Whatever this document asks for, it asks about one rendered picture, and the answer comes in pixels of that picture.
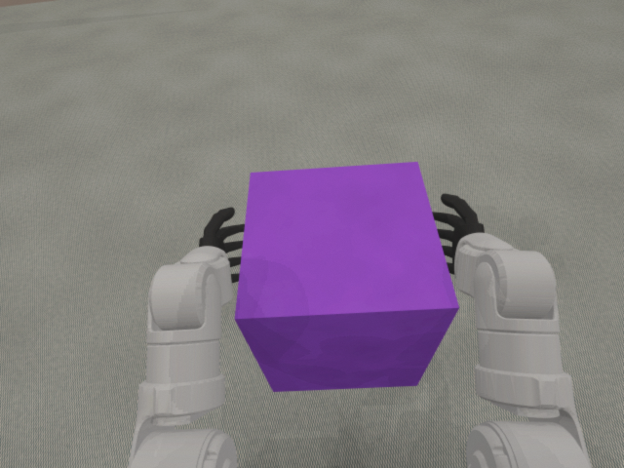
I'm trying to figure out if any right robot hand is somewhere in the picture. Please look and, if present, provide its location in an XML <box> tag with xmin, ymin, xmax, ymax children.
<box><xmin>432</xmin><ymin>194</ymin><xmax>485</xmax><ymax>275</ymax></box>

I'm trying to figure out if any right robot upper arm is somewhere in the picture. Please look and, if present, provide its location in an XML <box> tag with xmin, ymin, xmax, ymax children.
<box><xmin>466</xmin><ymin>420</ymin><xmax>590</xmax><ymax>468</ymax></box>

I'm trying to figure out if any carton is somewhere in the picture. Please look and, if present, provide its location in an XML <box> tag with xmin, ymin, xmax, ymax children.
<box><xmin>235</xmin><ymin>162</ymin><xmax>459</xmax><ymax>392</ymax></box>

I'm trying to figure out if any left robot hand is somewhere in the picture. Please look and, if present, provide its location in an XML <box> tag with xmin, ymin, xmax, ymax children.
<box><xmin>199</xmin><ymin>208</ymin><xmax>245</xmax><ymax>283</ymax></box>

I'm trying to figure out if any right robot forearm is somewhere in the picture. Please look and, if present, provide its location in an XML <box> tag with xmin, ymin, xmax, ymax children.
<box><xmin>454</xmin><ymin>233</ymin><xmax>592</xmax><ymax>468</ymax></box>

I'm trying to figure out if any left robot forearm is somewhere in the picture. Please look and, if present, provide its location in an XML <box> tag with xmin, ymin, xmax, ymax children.
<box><xmin>128</xmin><ymin>246</ymin><xmax>233</xmax><ymax>468</ymax></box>

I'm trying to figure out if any left robot upper arm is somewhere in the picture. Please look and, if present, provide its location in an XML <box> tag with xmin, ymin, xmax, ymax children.
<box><xmin>131</xmin><ymin>429</ymin><xmax>237</xmax><ymax>468</ymax></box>

